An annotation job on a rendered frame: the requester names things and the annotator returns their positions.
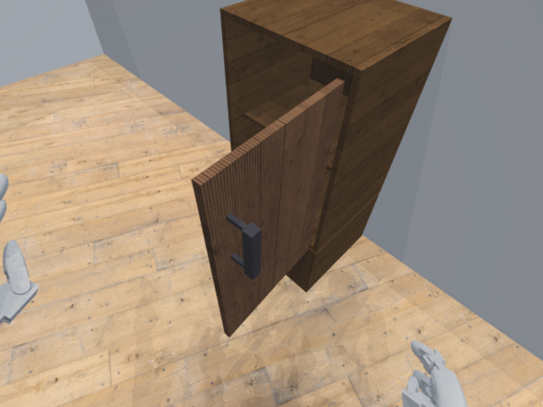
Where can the right robot hand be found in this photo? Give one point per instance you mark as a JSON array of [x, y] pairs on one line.
[[442, 389]]

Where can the cupboard door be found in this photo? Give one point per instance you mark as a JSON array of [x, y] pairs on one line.
[[273, 180]]

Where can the left robot hand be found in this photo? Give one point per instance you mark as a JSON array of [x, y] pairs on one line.
[[19, 290]]

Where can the handle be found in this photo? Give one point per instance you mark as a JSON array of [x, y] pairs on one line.
[[251, 237]]

